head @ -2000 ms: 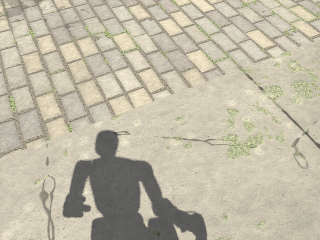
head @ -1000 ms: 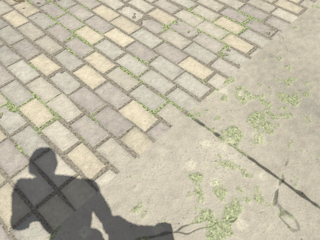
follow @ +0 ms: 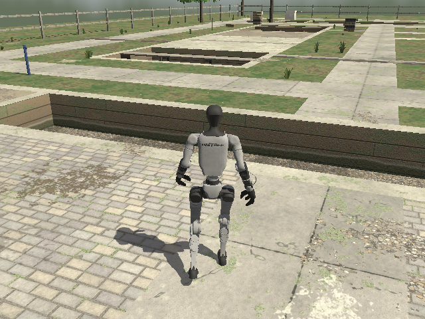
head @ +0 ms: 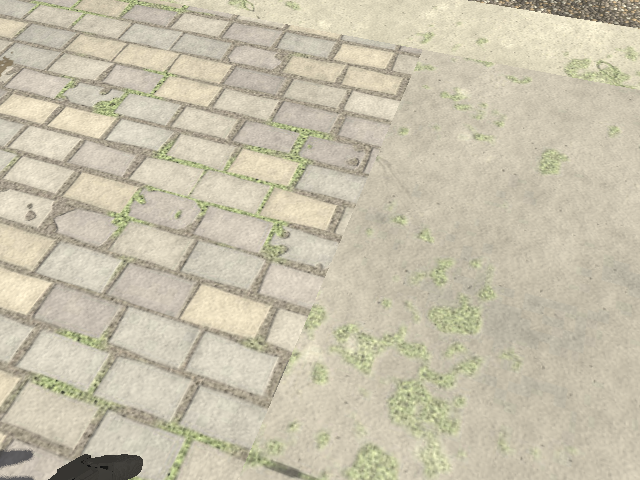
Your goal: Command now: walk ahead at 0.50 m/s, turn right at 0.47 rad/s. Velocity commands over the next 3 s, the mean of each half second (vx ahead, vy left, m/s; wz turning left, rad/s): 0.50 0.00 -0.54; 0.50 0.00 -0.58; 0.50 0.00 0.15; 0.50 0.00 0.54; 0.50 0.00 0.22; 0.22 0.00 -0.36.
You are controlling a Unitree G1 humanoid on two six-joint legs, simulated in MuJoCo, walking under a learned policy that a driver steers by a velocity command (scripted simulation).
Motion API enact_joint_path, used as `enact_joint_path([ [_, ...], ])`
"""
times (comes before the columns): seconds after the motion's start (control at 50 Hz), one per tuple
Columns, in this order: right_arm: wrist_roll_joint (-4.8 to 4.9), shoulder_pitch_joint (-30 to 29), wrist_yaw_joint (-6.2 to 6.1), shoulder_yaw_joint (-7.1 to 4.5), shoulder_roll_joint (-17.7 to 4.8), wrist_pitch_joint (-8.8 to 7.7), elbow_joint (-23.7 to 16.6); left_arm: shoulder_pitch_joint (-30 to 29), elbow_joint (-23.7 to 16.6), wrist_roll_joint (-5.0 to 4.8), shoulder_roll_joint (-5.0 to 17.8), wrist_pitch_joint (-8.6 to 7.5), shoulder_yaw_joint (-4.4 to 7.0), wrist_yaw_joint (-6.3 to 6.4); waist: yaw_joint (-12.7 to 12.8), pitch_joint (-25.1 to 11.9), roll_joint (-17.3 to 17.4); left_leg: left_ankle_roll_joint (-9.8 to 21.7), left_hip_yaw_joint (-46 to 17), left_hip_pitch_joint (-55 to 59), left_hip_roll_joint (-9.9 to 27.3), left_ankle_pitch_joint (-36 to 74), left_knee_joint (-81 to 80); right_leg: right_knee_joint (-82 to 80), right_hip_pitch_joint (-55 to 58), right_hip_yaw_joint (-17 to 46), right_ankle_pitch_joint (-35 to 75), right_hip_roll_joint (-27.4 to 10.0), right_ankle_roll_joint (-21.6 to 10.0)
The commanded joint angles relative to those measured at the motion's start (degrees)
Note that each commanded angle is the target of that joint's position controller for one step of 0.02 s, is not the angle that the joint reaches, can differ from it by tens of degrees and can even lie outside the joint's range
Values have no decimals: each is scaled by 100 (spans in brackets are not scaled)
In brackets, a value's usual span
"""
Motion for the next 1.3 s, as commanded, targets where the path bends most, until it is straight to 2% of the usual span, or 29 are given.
enact_joint_path([
  [0.02, 117, -469, 72, -73, -741, -398, -806, 1448, -36, 19, 948, -20, 312, 62, 727, -1021, -486, 151, -551, -3620, 196, 415, 1920, -1670, 3800, 3181, -231, -1739, -1276],
  [0.04, -12, -591, 37, -90, -713, -392, -809, 1108, -103, 33, 826, -6, 267, 61, 519, -649, -144, 101, -503, -3316, 359, 722, 1442, -1774, 2984, 2686, 336, -1523, -1144],
  [0.06, -94, -560, 10, -133, -734, -335, -823, 879, -180, 77, 713, -7, 220, 64, 312, -504, -225, 50, -524, -2913, 486, 930, 1103, -1924, 2409, 2367, 802, -1331, -1076],
  [0.12, -137, -477, -11, -122, -545, -164, -871, 800, -179, 57, 766, -38, 246, 127, 109, -426, -397, -183, -407, -2517, 443, 1248, 602, -2157, 1651, 1979, 1442, -1113, -1172],
  [0.24, -102, -1794, 20, -13, -245, -170, -1227, 1392, 120, -25, 948, 13, 302, 295, 549, -162, -452, -308, -375, -2193, 38, 3082, -1720, -2061, 1327, 1596, 1028, -725, -789],
  [0.32, -12, -2273, 120, -57, -400, -251, -1399, 1731, 295, -77, 948, 78, 304, 329, 691, -110, -498, -198, -518, -1929, -153, 3084, -2459, -1691, 1772, 2128, 643, -921, -697],
  [0.38, 3, -2046, 142, -148, -569, -312, -1382, 1663, 319, -56, 956, 154, 323, 360, 509, -147, -707, 9, -551, -1495, -210, 2381, -2742, -1205, 2145, 2561, 838, -1045, -572],
  [0.42, -69, -1033, 75, -286, -799, -360, -1177, 1485, 229, -19, 686, 172, 233, 334, -13, -766, -645, 370, -569, 179, 35, 2418, -2993, -133, 1835, 2323, 1306, -620, -305],
  [0.44, -129, -94, 17, -377, -1148, -351, -1107, 1497, 94, 92, 377, 148, 115, 321, -363, -1622, 21, 733, -1538, 1777, 1055, 2307, -2831, 1493, 1004, 1791, 279, -219, -76],
  [0.46, -138, 264, 56, -457, -1409, -261, -895, 2329, -15, -92, 157, 97, 37, 317, 31, -2216, 2040, 1596, -4126, 3384, 2199, 1068, -3326, 3149, -1011, 1182, -2464, 436, 261],
  [0.48, -3, 110, 73, -340, -851, -224, -1016, 2251, 150, -137, 750, 95, 136, 332, -74, -1719, 1328, 1452, -4362, 3066, 2220, 5, -3568, 3869, -1653, 1294, -2312, -71, 350],
  [0.5, 1, -97, 41, -265, -558, -187, -1055, 1606, 82, -103, 1010, 124, 217, 322, -224, -993, 724, 1210, -3446, 2348, 1975, 145, -3661, 4017, -1793, 1140, -1751, -249, 408],
  [0.52, -57, -361, 37, -227, -506, -155, -1067, 1301, 19, -52, 940, 148, 221, 326, -120, -567, 302, 1099, -2763, 1630, 1737, 836, -3788, 3924, -1612, 955, -1342, -434, 460],
  [0.54, -80, -518, 35, -199, -414, -139, -1011, 1100, -57, -4, 856, 148, 236, 304, -19, -251, 286, 1084, -2287, 1118, 1535, 1385, -3937, 3683, -1519, 920, -1090, -586, 480],
  [0.58, -105, -627, 32, -177, -335, -176, -936, 1171, -85, -74, 614, 203, 219, 248, 163, -123, 602, 1038, -1559, 566, 1280, 1837, -4246, 3411, -1139, 781, -885, -789, 481],
  [0.68, -62, -551, 29, -296, -649, -221, -667, 702, -296, -18, 359, 260, 141, 198, 153, -22, 403, 1208, -579, 589, 1365, 2896, -4555, 2479, -1449, 642, -118, -940, 591],
  [0.76, -25, -484, -7, -321, -806, -141, -524, 61, -412, -29, 273, 177, 83, 50, -66, 96, 321, 994, 244, 717, 1198, 3160, -4547, 1174, -1122, 308, 990, -850, 506],
  [0.84, 88, -208, -17, -383, -1025, -34, -345, -489, -666, -55, 317, 181, 86, -76, -184, 283, 338, 843, 568, 1216, 1406, 3325, -4415, 449, -975, 19, 783, -735, 303],
  [0.9, 177, -232, -55, -461, -1269, 75, -321, -192, -712, 2, 587, 229, 228, -100, 159, -18, 531, 671, 895, 1558, 1449, 5604, -3433, 221, -179, -404, -96, -288, -34],
  [0.92, 202, -301, -77, -468, -1301, 123, -337, 472, -555, 5, 779, 249, 352, -82, 572, -379, 495, 565, 1075, 1426, 1330, 6295, -2489, -32, 717, -562, -57, -21, -210],
  [0.94, 167, -203, -102, -386, -1114, 129, -337, 1487, -262, -11, 1092, 279, 539, -1, 1048, -899, 279, 383, 1172, 616, 1120, 5936, -1179, -287, 2342, -402, 253, 123, -437],
  [0.96, -102, 58, -72, -172, -514, 82, -519, 2048, -140, -44, 1640, 310, 660, 127, 982, -1397, -986, 96, 1196, -1450, 615, 2222, 864, -385, 4249, 1737, 187, -1220, -985],
  [0.98, -69, 222, -4, -21, -289, -107, -732, 1866, -341, -50, 1813, 204, 596, 91, 658, -2376, -1590, -44, 21, -2870, -299, -789, 2298, -1442, 5122, 4770, -917, -2305, -1918],
  [1.0, 177, -356, 67, -174, -863, -223, -734, 1848, -269, -5, 1240, 120, 437, 40, 973, -1994, -728, 27, -538, -3410, 47, -352, 2504, -1717, 4843, 4226, -1020, -2180, -1563],
  [1.02, 262, -639, 90, -154, -847, -285, -835, 1637, -214, 20, 1089, 64, 374, 33, 858, -1228, -677, 132, -419, -3510, 262, 102, 2211, -1708, 4068, 3355, -633, -1990, -1341],
  [1.04, 169, -676, 44, -138, -761, -286, -744, 1213, -215, 26, 915, 39, 311, 39, 602, -828, -209, 138, -386, -3230, 546, 535, 1783, -1712, 3241, 2657, -39, -1766, -1118],
  [1.08, 87, -408, 50, -175, -764, -145, -578, 754, -256, 124, 616, -22, 194, 52, 248, -565, -425, 90, -438, -2516, 799, 1011, 1340, -1978, 2245, 1896, 890, -1484, -970],
  [1.16, 78, -436, 29, -134, -487, 103, -483, 847, 42, 159, 717, -203, 221, 99, 186, -235, -298, -100, -432, -2616, 786, 1801, 767, -2477, 1803, 1004, 1514, -1396, -932],
  [1.3, 108, -1341, 155, -69, -247, 33, -717, 1075, 420, 175, 770, -227, 203, 222, 589, 229, -279, -28, -384, -2814, 380, 3629, -1306, -2767, 2279, -85, 1435, -1305, -459],
])
Next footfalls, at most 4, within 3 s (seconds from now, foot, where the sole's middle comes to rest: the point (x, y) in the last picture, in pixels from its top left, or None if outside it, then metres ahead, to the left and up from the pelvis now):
0.42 left None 0.43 0.09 -0.76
0.94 right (463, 416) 0.57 -0.28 -0.76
1.52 left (430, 267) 0.95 -0.27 -0.76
1.96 right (521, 201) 1.15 -0.55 -0.76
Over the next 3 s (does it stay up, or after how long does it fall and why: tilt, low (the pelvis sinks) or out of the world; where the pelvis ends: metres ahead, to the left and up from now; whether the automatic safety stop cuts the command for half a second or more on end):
stays up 1.47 -0.42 0.00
